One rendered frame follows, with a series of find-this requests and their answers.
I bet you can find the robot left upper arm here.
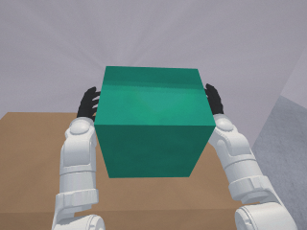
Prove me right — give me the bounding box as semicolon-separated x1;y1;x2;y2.
54;214;106;230

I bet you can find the robot left hand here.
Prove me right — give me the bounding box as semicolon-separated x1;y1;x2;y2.
77;86;101;122

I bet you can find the robot right hand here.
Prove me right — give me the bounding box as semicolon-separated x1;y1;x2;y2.
204;83;224;115

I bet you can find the robot left forearm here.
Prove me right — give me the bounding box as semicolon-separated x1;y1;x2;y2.
51;117;99;230

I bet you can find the robot right forearm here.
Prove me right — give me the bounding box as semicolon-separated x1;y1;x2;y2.
208;113;298;230

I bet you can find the robot right upper arm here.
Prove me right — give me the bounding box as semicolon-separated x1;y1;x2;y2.
234;201;296;230

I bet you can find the carton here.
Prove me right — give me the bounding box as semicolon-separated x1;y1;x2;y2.
94;66;216;178

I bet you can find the pedestal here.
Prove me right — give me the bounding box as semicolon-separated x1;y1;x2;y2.
0;112;260;230

